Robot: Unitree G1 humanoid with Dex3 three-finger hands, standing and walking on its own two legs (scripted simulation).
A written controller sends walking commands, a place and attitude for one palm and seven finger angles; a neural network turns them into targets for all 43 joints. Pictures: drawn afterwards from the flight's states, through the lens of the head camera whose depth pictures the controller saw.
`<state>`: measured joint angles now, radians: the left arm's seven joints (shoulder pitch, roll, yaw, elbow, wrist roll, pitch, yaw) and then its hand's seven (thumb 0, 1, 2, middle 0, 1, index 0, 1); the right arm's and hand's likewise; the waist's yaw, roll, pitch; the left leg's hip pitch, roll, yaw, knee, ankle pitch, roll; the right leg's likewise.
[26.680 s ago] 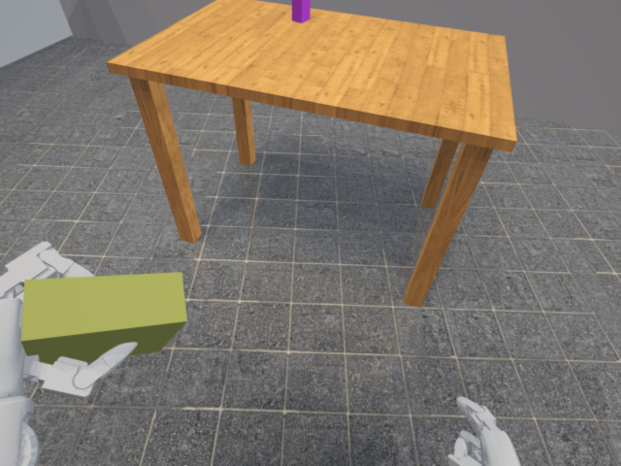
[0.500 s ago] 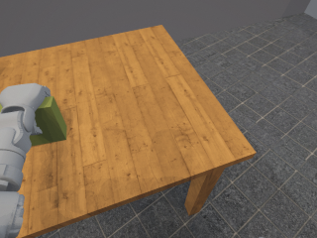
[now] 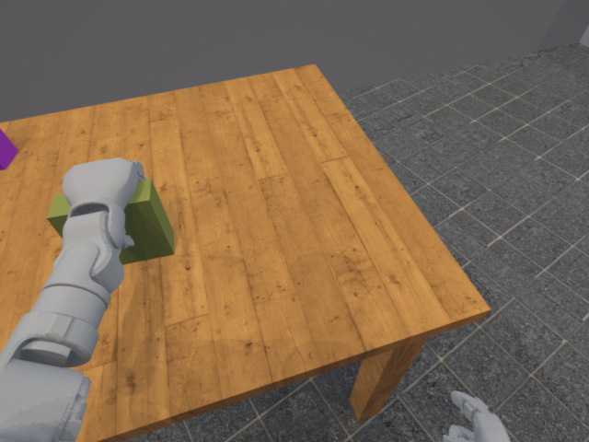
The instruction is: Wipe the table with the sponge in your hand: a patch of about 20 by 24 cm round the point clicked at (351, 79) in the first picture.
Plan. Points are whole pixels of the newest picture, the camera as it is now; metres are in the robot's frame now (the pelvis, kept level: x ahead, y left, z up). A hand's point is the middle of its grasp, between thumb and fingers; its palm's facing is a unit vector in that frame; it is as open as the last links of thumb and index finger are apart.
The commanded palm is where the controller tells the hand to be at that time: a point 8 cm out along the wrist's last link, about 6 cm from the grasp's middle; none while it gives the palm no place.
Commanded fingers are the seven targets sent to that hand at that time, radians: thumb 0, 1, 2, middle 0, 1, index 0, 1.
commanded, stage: wipe back along the middle lane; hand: left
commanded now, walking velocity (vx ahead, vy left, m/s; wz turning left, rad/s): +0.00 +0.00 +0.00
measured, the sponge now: (123, 235) +0.38 +0.31 +0.05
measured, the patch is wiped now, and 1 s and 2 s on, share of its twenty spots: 0.40 0.50 0.80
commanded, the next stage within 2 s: slide across to the third lane in 1.72 s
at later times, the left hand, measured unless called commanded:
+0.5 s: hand (135, 229) +0.36 +0.26 +0.09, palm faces +0.00 -0.01 -1.00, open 9.1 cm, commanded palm +0.32 +0.24 +0.12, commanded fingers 0.00 0.10 1.30 -1.20 -1.60 -1.20 -1.60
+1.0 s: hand (139, 257) +0.31 +0.24 +0.09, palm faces +0.05 -0.03 -1.00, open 9.1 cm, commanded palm +0.27 +0.22 +0.11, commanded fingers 0.00 0.10 1.30 -1.20 -1.60 -1.20 -1.60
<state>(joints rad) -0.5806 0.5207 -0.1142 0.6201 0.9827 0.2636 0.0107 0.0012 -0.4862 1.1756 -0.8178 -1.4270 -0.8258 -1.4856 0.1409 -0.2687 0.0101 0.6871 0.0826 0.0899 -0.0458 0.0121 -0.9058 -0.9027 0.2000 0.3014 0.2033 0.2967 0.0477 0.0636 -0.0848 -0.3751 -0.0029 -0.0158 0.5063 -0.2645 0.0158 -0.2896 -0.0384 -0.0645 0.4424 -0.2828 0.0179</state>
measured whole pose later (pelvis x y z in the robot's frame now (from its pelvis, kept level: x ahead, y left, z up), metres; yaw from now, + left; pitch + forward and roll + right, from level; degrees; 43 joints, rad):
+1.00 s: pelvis +0.00 -0.02 +0.00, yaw -1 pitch +4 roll +0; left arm -0.17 0.43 -0.16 0.10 0.98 0.48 0.04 0.04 -0.41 1.12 -0.74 -1.50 -0.78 -1.51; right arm 0.09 -0.28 0.03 0.64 0.09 0.12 -0.02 0.02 -0.91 -0.90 0.20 0.30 0.20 0.30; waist 0.07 0.09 -0.09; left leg -0.30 0.02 0.00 0.52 -0.28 -0.01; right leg -0.25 -0.02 -0.05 0.50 -0.32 0.00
